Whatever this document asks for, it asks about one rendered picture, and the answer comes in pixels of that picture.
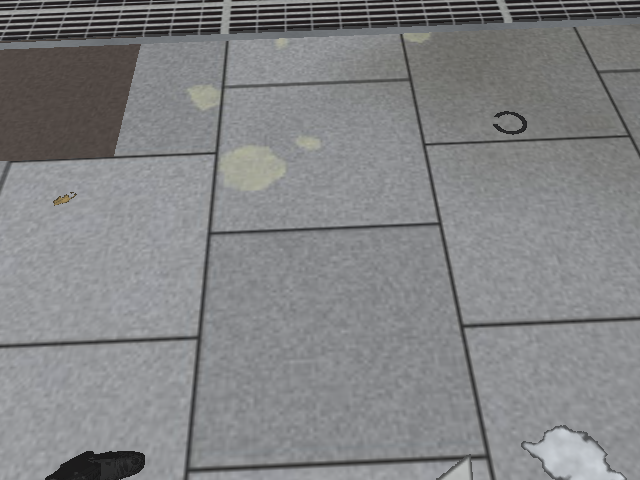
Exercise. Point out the left robot hand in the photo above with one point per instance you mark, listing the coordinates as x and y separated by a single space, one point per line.
104 466

